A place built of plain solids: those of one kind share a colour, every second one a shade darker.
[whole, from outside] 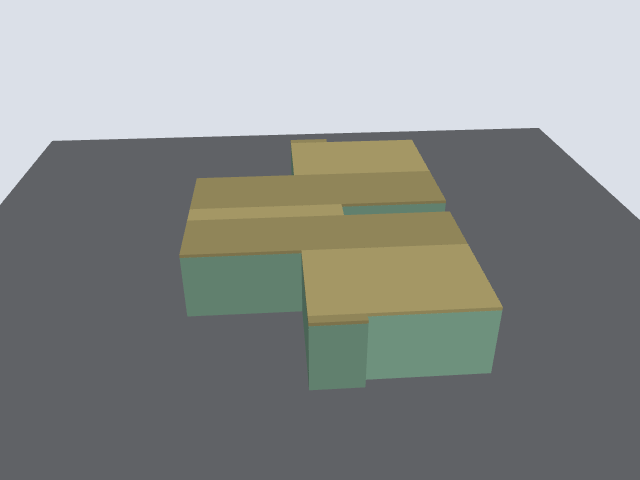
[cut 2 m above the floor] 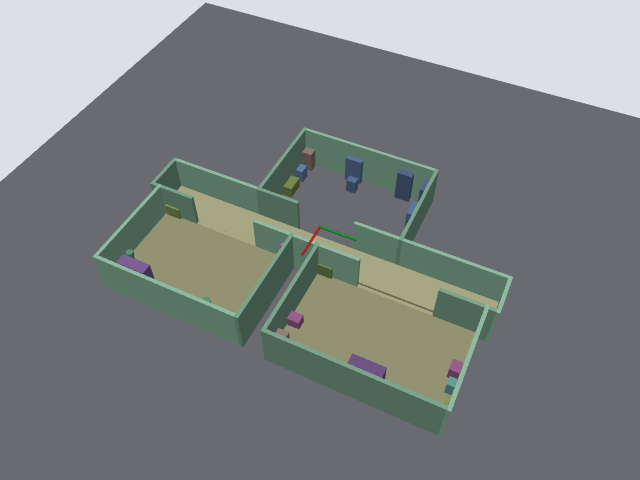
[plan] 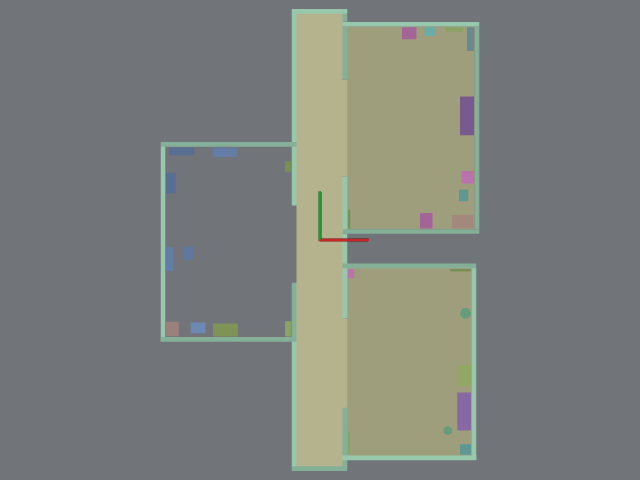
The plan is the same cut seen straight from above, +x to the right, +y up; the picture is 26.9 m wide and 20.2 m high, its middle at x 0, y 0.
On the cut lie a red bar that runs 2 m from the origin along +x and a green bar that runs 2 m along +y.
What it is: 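One storey of an old house, long lived in; a hall and three lower rooms beside it, each open to the hall along a stretch without wall, rail or kerb; a room's floor lies below the hall's by a bare drop, by one riser or not at all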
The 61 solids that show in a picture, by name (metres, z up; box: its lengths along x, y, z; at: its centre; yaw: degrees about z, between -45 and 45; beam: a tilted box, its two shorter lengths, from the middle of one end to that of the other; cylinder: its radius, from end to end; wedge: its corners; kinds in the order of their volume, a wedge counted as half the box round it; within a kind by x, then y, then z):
{
 "floor_1": {"box": [1.93, 19.04, 0.64], "at": [-0.02, 0.0, 0.27]},
 "floor_2": {"box": [0.2, 3.76, 0.64], "at": [1.05, -5.18, 0.27]},
 "floor_3": {"box": [0.2, 4.08, 0.5], "at": [1.05, 4.71, 0.2]},
 "floor_4": {"box": [5.24, 7.88, 0.64], "at": [3.76, -5.13, 0.27]},
 "floor_5": {"box": [5.36, 8.52, 0.5], "at": [3.83, 4.72, 0.2]},
 "wall_1": {"box": [0.2, 8.01, 3.34], "at": [-6.61, -0.08, 1.62]},
 "wall_2": {"box": [5.72, 0.2, 3.34], "at": [-3.85, -4.19, 1.62]},
 "wall_3": {"box": [5.72, 0.2, 3.34], "at": [-3.85, 4.02, 1.62]},
 "wall_4": {"box": [0.2, 5.23, 3.34], "at": [-1.09, -6.9, 1.62]},
 "wall_5": {"box": [0.2, 2.29, 3.34], "at": [-1.09, -2.94, 1.62]},
 "wall_6": {"box": [0.2, 2.47, 3.34], "at": [-1.09, 2.69, 1.62]},
 "wall_7": {"box": [0.2, 5.4, 3.34], "at": [-1.09, 6.82, 1.62]},
 "wall_8": {"box": [2.33, 0.2, 3.34], "at": [-0.02, -9.62, 1.62]},
 "wall_9": {"box": [2.33, 0.2, 3.34], "at": [-0.02, 9.62, 1.62]},
 "wall_10": {"box": [0.2, 2.01, 3.34], "at": [1.05, -8.06, 1.62]},
 "wall_11": {"box": [0.2, 2.11, 3.34], "at": [1.05, -2.24, 1.62]},
 "wall_12": {"box": [0.2, 1.24, 3.34], "at": [1.05, -0.37, 1.62]},
 "wall_13": {"box": [0.2, 2.21, 3.34], "at": [1.05, 1.56, 1.62]},
 "wall_14": {"box": [0.2, 2.23, 3.34], "at": [1.05, 7.87, 1.62]},
 "wall_15": {"box": [0.2, 0.34, 3.34], "at": [1.05, 9.35, 1.62]},
 "wall_16": {"box": [5.64, 0.2, 3.34], "at": [3.76, -9.17, 1.62]},
 "wall_17": {"box": [5.64, 0.2, 3.34], "at": [3.76, -1.09, 1.62]},
 "wall_18": {"box": [5.76, 0.2, 3.34], "at": [3.83, 0.36, 1.62]},
 "wall_19": {"box": [5.76, 0.2, 3.34], "at": [3.83, 9.08, 1.62]},
 "wall_20": {"box": [0.2, 7.88, 3.34], "at": [6.48, -5.13, 1.62]},
 "wall_21": {"box": [0.2, 8.52, 3.34], "at": [6.61, 4.72, 1.62]},
 "roof_1": {"box": [7.85, 1.24, 0.16], "at": [-2.78, -0.37, 3.37]},
 "roof_2": {"box": [13.29, 3.3, 0.16], "at": [-0.06, -2.64, 3.37]},
 "roof_3": {"box": [2.33, 0.45, 0.16], "at": [-0.02, -9.49, 3.37]},
 "roof_4": {"box": [2.33, 0.54, 0.16], "at": [-0.02, 9.45, 3.37]},
 "roof_5": {"box": [13.41, 3.87, 0.16], "at": [0.0, 2.19, 3.37]},
 "roof_6": {"box": [7.77, 4.98, 0.16], "at": [2.7, -6.78, 3.37]},
 "roof_7": {"box": [7.89, 5.06, 0.16], "at": [2.76, 6.65, 3.37]},
 "wardrobe_1": {"box": [0.58, 1.6, 2.35], "at": [6.06, -7.21, 1.77]},
 "wardrobe_2": {"box": [0.59, 1.63, 2.01], "at": [6.18, 5.22, 1.45]},
 "metal_shelving_1": {"box": [0.3, 1.01, 1.8], "at": [-6.33, -0.8, 0.85]},
 "metal_shelving_2": {"box": [0.41, 0.88, 2.05], "at": [-6.28, 2.39, 0.98]},
 "metal_shelving_3": {"box": [1.08, 0.32, 2.13], "at": [-5.83, 3.73, 1.01]},
 "metal_shelving_4": {"box": [1.01, 0.41, 1.93], "at": [-4.01, 3.69, 0.92]},
 "tall_odds_1": {"box": [0.26, 0.4, 1.27], "at": [1.31, -1.41, 1.23]},
 "tall_odds_2": {"box": [0.62, 0.5, 0.74], "at": [3.75, 8.7, 0.82]},
 "tall_odds_3": {"box": [0.52, 0.65, 0.55], "at": [4.47, 0.81, 0.72]},
 "tall_odds_4": {"box": [0.52, 0.53, 0.93], "at": [6.22, 2.64, 0.91]},
 "trunk_1": {"box": [1.05, 0.55, 0.72], "at": [-3.98, -3.78, 0.31]},
 "trunk_2": {"box": [0.58, 0.87, 0.58], "at": [6.06, -5.69, 0.88]},
 "crate_stack_1": {"box": [0.44, 0.58, 0.92], "at": [-5.56, -0.56, 0.41]},
 "crate_stack_2": {"box": [0.62, 0.44, 0.92], "at": [-5.13, -3.7, 0.41]},
 "chest_drawers_1": {"box": [0.92, 0.57, 0.9], "at": [6.01, 0.77, 0.9]},
 "radiator_1": {"box": [0.26, 0.64, 0.66], "at": [-1.34, -3.74, 0.28]},
 "radiator_2": {"box": [0.26, 0.45, 0.71], "at": [-1.34, 3.1, 0.3]},
 "radiator_3": {"box": [0.1, 0.92, 0.75], "at": [1.23, -8.52, 0.96]},
 "radiator_4": {"box": [0.1, 0.8, 0.79], "at": [1.23, 0.88, 0.84]},
 "radiator_5": {"box": [0.75, 0.18, 0.66], "at": [5.64, 8.86, 0.78]},
 "radiator_6": {"box": [0.87, 0.11, 0.52], "at": [5.92, -1.27, 0.85]},
 "carton_stack_1": {"box": [0.53, 0.62, 1.36], "at": [-6.21, -3.75, 0.63]},
 "bookcase_1": {"box": [0.3, 1.0, 1.5], "at": [6.33, 8.45, 1.2]},
 "side_table_1": {"box": [0.46, 0.37, 0.8], "at": [4.62, 8.77, 0.85]},
 "side_table_2": {"box": [0.39, 0.5, 0.67], "at": [6.04, 1.88, 0.78]},
 "side_table_3": {"box": [0.47, 0.45, 0.65], "at": [6.12, -8.82, 0.92]},
 "floor_lamp_round_1": {"cylinder": 0.19, "from": [5.38, -8.02, 2.05], "to": [5.38, -8.02, 2.29]},
 "floor_lamp_round_2": {"cylinder": 0.23, "from": [6.13, -3.09, 1.77], "to": [6.13, -3.09, 2.1]}
}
